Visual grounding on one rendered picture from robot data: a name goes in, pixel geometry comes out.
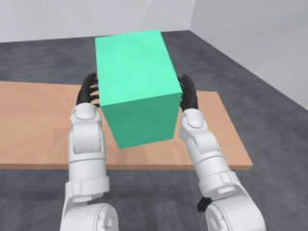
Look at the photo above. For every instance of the carton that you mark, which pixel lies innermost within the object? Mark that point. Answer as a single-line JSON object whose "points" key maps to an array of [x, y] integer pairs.
{"points": [[139, 92]]}

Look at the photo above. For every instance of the robot right upper arm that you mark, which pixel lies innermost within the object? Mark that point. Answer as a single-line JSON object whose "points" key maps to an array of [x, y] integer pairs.
{"points": [[236, 213]]}

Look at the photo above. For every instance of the table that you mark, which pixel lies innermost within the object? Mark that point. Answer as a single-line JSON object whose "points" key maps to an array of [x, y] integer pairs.
{"points": [[35, 125]]}

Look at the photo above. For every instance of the left robot forearm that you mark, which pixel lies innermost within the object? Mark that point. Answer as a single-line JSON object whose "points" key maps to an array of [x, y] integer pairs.
{"points": [[87, 173]]}

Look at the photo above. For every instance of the right robot hand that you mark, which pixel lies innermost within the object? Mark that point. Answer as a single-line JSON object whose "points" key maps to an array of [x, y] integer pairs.
{"points": [[189, 98]]}

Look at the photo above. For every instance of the right robot forearm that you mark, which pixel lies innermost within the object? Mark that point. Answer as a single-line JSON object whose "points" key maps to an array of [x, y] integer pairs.
{"points": [[216, 180]]}

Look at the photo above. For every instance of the left robot hand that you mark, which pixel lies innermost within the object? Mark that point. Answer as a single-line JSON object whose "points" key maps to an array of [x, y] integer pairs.
{"points": [[85, 91]]}

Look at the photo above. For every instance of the robot left upper arm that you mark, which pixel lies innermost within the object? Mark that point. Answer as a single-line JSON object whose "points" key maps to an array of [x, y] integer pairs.
{"points": [[92, 217]]}

